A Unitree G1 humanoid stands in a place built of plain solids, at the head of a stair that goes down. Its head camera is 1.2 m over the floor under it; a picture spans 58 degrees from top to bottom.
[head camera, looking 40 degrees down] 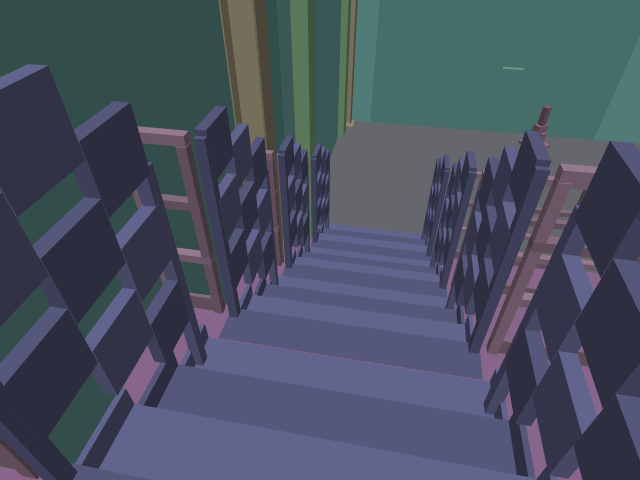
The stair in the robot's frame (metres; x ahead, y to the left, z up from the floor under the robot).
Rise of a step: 0.15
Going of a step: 0.26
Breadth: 1.32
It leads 11 degrees to the right of straight ahead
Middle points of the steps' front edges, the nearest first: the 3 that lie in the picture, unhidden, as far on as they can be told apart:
0.64 -0.01 -0.15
0.90 -0.06 -0.31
1.15 -0.10 -0.46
